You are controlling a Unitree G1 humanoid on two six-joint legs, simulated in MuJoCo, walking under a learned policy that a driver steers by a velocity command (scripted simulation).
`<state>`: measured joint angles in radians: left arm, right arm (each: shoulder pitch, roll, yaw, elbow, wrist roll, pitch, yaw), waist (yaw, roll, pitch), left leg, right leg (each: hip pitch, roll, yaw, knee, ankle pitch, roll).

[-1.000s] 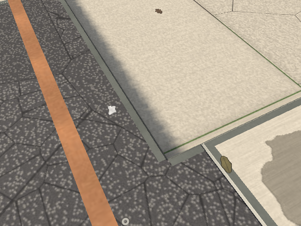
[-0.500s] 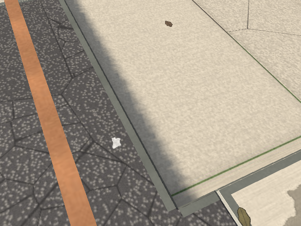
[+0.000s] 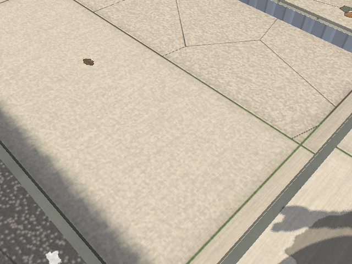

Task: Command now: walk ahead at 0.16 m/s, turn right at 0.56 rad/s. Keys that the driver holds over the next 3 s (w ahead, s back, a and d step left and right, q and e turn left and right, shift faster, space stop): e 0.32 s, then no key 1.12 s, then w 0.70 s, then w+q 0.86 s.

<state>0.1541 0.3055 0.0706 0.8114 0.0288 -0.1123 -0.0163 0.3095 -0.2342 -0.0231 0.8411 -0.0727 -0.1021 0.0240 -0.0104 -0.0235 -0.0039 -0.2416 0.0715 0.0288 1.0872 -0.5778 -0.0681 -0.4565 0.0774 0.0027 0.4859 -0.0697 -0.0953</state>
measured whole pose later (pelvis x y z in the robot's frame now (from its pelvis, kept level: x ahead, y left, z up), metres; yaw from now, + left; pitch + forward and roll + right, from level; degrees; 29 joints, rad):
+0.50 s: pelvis +0.08 +0.04 +0.02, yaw -15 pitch +1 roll -2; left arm 0.18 0.33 0.08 0.68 0.01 0.08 0.00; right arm 0.24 -0.26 -0.01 0.71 -0.02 0.01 -0.02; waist -0.02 -0.03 0.04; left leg -0.29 0.04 0.03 0.47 -0.20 0.02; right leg -0.48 0.11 0.07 1.03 -0.46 0.02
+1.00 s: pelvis +0.06 +0.03 +0.02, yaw -17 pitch -2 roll +0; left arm 0.16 0.23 0.00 0.85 0.01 0.02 0.02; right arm 0.22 -0.26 -0.01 0.89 -0.01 0.02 0.00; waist -0.03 0.01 0.03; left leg -0.18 0.02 0.00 0.37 -0.16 -0.02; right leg -0.12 0.06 0.04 0.38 -0.22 -0.04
